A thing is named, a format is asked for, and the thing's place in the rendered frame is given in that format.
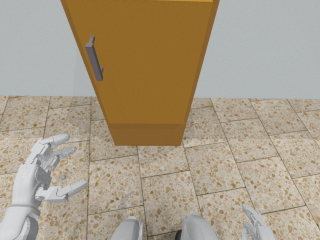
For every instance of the left robot shin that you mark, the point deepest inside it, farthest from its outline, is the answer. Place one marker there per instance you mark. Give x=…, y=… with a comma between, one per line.
x=132, y=217

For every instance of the cupboard door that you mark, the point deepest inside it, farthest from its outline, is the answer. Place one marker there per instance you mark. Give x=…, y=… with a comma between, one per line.
x=149, y=51

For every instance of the left robot forearm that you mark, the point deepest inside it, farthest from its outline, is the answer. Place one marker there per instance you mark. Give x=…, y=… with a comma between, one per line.
x=20, y=223

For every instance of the left robot thigh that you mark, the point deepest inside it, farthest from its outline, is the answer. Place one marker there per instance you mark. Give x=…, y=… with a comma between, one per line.
x=129, y=229

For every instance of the robot left hand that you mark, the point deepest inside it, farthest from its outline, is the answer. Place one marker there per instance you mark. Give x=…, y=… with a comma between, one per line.
x=31, y=174

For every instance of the handle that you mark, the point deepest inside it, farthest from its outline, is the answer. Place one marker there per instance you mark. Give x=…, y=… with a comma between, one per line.
x=91, y=52

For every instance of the robot right hand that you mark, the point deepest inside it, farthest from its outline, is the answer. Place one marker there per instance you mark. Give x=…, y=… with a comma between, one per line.
x=259, y=230

